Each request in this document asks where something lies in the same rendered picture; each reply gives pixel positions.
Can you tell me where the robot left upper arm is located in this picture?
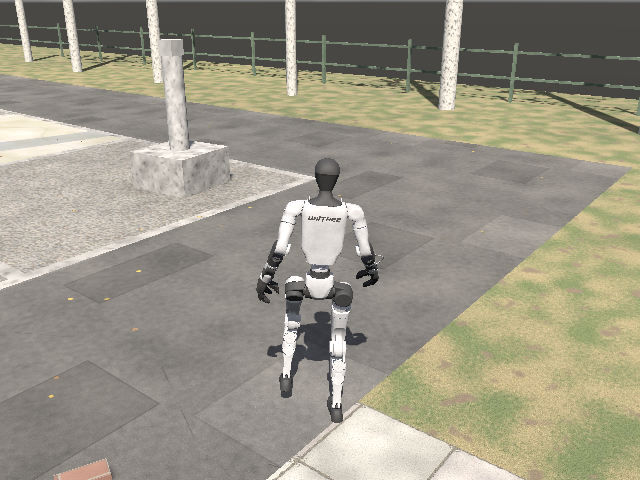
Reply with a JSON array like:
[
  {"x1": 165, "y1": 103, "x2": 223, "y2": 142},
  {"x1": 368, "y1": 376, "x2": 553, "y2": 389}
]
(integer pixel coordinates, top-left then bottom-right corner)
[{"x1": 274, "y1": 200, "x2": 305, "y2": 256}]

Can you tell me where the robot left hand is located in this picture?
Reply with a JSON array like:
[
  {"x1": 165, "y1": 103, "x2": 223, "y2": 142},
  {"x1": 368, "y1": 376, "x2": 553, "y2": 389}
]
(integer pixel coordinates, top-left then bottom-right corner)
[{"x1": 256, "y1": 278, "x2": 279, "y2": 304}]

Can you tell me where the robot right forearm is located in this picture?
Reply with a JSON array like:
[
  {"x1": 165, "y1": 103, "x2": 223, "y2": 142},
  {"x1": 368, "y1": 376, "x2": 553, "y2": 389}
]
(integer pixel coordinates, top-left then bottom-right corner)
[{"x1": 361, "y1": 242, "x2": 378, "y2": 274}]

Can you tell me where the robot left forearm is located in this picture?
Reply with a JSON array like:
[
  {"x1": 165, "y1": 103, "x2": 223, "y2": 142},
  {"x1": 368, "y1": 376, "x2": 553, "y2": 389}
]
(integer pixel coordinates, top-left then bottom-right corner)
[{"x1": 260, "y1": 240, "x2": 283, "y2": 283}]

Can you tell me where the robot left foot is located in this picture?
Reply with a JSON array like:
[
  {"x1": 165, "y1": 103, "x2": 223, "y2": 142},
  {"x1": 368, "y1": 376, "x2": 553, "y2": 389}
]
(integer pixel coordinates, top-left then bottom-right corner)
[{"x1": 279, "y1": 373, "x2": 293, "y2": 392}]

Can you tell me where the robot right hand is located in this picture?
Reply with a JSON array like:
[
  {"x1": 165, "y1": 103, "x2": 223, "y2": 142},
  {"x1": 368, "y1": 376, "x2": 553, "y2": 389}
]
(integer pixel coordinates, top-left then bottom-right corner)
[{"x1": 356, "y1": 269, "x2": 379, "y2": 287}]

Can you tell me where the right robot thigh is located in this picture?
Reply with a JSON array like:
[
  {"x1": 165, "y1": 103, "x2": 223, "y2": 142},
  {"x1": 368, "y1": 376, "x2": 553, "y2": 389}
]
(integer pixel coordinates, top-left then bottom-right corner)
[{"x1": 329, "y1": 281, "x2": 353, "y2": 358}]

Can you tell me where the robot right upper arm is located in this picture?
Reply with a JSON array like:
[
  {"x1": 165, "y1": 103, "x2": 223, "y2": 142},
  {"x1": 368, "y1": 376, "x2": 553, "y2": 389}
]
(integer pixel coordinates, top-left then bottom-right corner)
[{"x1": 346, "y1": 203, "x2": 372, "y2": 258}]

